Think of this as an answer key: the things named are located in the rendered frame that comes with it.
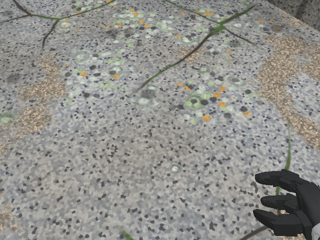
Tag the robot right hand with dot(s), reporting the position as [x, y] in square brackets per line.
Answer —
[303, 209]

